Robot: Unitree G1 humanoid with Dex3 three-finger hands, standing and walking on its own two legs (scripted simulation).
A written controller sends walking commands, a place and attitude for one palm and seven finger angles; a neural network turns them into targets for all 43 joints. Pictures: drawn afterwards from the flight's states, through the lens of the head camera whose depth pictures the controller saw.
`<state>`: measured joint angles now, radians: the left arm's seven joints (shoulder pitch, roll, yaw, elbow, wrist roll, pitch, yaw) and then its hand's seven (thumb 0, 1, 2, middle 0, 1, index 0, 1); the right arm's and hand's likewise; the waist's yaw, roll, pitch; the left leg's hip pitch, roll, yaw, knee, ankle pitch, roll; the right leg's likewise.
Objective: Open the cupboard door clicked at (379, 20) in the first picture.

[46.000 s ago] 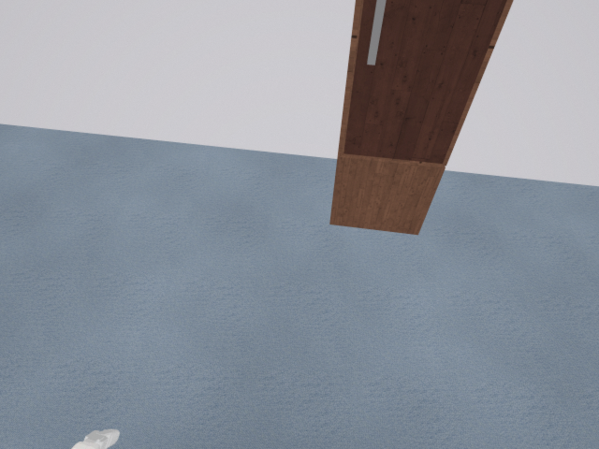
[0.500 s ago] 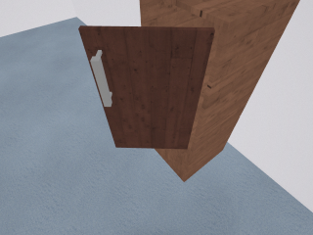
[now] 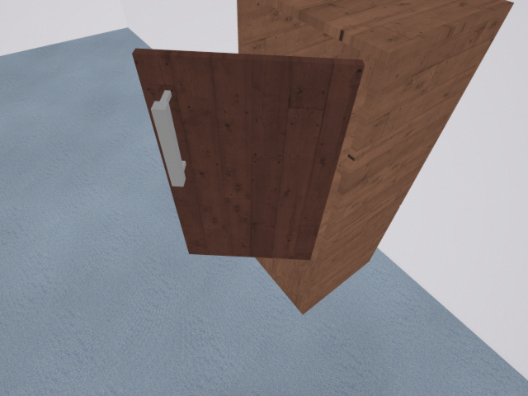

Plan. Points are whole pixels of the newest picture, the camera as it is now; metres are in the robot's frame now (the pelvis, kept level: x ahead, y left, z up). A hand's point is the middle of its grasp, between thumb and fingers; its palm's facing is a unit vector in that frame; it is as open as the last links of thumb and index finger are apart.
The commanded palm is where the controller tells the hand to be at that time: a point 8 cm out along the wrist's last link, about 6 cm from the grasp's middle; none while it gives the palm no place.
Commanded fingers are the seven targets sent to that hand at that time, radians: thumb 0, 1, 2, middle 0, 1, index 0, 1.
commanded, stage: come to a stop and stand still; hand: left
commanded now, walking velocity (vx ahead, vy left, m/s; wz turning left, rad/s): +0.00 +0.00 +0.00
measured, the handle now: (173, 141) +0.51 +0.21 +0.10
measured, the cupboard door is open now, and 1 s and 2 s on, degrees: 50 50 50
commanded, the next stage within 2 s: look again from close up in 0.02 s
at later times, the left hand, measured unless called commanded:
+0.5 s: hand out of the picture +0.04 +0.19 -0.17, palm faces +0.01 -0.97 -0.24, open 7.4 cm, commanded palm none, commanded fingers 0.00 0.90 0.90 -0.20 -0.30 -0.20 -0.30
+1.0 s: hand (147, 332) +0.20 +0.19 +0.00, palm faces +0.16 -0.98 -0.06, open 7.8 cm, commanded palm +0.13 +0.24 -0.04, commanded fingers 0.00 0.57 0.76 -0.22 -0.51 -0.22 -0.51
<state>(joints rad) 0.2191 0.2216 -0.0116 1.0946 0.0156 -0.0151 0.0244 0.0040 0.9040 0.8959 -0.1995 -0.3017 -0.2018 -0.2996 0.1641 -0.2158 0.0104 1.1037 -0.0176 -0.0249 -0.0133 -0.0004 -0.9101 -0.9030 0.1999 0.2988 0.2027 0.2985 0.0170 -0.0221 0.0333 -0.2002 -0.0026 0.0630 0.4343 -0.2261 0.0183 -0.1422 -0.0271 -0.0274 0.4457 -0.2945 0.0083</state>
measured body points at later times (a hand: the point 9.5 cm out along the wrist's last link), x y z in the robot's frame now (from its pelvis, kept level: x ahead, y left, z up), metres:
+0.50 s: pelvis +0.01 -0.01 +0.00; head +0.03 -0.01 +0.45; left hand +0.04 +0.24 -0.15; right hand +0.06 -0.26 -0.15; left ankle +0.00 +0.11 -0.74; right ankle -0.04 -0.12 -0.74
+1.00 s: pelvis -0.02 -0.02 -0.04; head +0.00 -0.03 +0.41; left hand +0.19 +0.24 +0.01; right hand +0.15 -0.27 -0.12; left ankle +0.01 +0.11 -0.74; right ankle -0.03 -0.12 -0.74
